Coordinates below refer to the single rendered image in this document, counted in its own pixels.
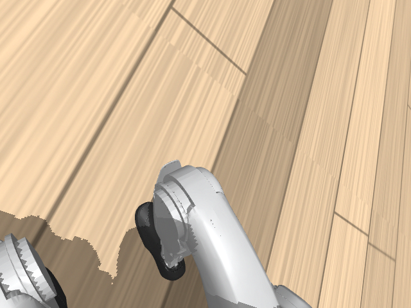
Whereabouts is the left robot foot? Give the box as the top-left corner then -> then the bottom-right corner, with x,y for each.
46,267 -> 67,308

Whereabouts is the right robot hand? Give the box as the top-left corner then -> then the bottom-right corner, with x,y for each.
271,283 -> 312,308

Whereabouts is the right robot foot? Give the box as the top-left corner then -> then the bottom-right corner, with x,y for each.
135,202 -> 186,280

